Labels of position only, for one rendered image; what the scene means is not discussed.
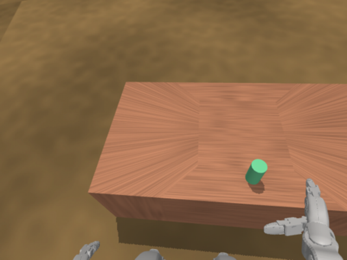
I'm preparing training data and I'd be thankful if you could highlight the right robot arm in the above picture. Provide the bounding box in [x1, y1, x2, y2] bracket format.
[301, 222, 343, 260]

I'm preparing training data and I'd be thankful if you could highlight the right robot hand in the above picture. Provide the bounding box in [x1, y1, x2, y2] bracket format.
[264, 178, 329, 236]

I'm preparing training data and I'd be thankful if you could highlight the can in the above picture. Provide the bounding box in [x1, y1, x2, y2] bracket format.
[245, 159, 267, 185]

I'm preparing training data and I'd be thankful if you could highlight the left robot hand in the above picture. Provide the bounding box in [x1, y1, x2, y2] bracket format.
[73, 241, 100, 260]

